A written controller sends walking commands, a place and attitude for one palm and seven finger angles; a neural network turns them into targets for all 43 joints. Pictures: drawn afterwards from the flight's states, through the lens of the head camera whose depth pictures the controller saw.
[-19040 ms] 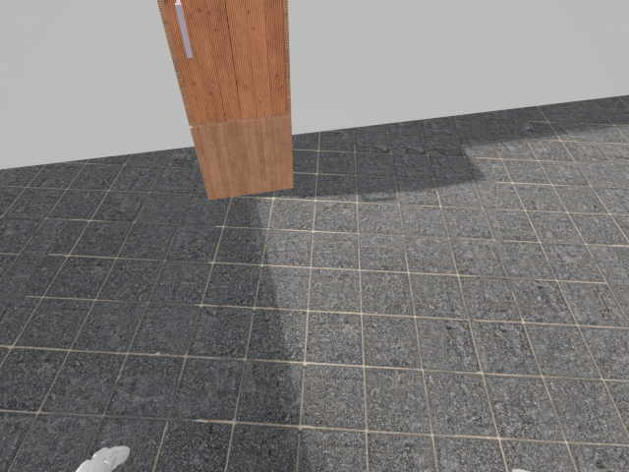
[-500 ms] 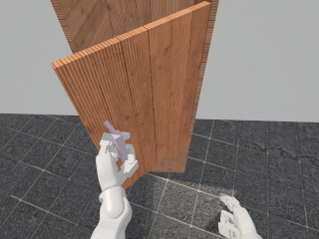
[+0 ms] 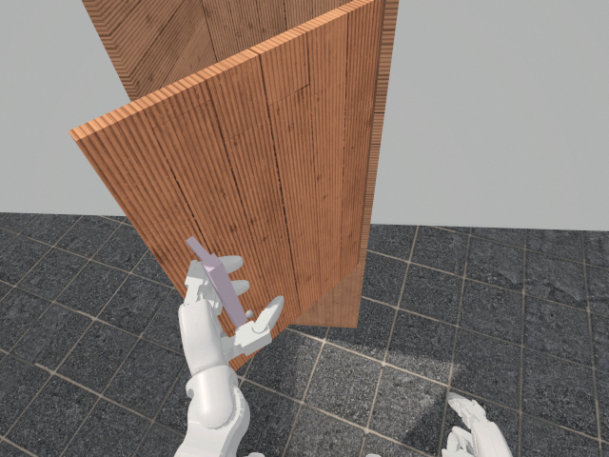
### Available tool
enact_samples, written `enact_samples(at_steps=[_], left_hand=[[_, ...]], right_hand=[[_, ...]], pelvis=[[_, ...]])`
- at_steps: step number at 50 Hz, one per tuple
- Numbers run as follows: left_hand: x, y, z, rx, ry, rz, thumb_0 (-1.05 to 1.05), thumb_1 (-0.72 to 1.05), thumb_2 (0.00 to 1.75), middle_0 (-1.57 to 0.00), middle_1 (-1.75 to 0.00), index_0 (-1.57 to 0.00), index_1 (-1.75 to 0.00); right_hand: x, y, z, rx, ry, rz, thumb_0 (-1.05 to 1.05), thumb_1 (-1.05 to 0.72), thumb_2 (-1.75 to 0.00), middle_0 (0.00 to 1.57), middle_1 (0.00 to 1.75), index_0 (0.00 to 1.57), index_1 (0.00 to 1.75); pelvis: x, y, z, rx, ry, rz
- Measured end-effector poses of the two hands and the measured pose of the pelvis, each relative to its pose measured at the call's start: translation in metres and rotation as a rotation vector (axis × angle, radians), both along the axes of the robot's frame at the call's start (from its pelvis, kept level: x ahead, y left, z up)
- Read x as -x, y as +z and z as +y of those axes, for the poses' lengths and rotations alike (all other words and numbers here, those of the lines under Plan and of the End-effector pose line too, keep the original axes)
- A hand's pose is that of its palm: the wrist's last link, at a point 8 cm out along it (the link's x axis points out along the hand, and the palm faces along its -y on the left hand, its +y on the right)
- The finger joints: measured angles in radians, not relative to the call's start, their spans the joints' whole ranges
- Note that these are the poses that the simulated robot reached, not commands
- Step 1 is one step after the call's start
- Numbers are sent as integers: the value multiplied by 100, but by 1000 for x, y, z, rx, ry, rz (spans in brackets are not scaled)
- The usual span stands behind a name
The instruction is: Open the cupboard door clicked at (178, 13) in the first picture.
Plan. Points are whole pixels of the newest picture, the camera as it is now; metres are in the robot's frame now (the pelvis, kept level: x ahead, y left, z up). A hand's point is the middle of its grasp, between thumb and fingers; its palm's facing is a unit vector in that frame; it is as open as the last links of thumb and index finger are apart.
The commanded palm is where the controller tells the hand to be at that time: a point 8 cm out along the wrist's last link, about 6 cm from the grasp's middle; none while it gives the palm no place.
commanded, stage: open thumb and fingers to let go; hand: left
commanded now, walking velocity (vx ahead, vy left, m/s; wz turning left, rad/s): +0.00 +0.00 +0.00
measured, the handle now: (218, 285) +0.33 +0.13 +0.05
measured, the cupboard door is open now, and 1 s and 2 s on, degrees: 47 48 48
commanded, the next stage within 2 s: slide the hand sideways off the handle in 0.46 s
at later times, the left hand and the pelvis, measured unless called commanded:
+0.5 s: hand (240, 323) +0.27 +0.09 +0.05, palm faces +0.30 -0.95 -0.02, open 15.6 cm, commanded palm +0.23 +0.14 +0.05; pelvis -0.03 +0.03 -0.01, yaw -1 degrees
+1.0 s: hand (230, 354) +0.23 +0.10 +0.05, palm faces -0.14 -0.99 +0.01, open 16.4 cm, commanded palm +0.21 +0.16 +0.05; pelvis -0.03 +0.06 -0.01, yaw -2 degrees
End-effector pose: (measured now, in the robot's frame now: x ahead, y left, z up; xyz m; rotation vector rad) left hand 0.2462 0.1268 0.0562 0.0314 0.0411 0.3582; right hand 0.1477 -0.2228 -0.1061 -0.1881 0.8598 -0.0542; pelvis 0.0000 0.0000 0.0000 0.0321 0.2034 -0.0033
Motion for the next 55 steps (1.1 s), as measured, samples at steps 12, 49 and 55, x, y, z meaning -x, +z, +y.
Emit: enact_samples(at_steps=[12,49,55], left_hand=[[10,0,8,15,0,-22,0,-39,35,-29,-111,-30,-112],[23,-2,28,52,-494,-48,-1,-50,30,-13,-30,-13,-30],[35,-4,38,22,-489,-27,-1,-50,30,-14,-30,-14,-30]], right_hand=[[6,6,13,-1,-3,-50,1,-91,-90,20,30,20,30],[23,26,64,5,9,-166,2,-91,-90,20,30,20,30],[12,26,68,-6,15,-174,1,-91,-90,20,30,20,30]], pelvis=[[12,-2,12,9,-8,-14],[33,-9,64,41,-27,-37],[26,-12,65,45,-32,-32]])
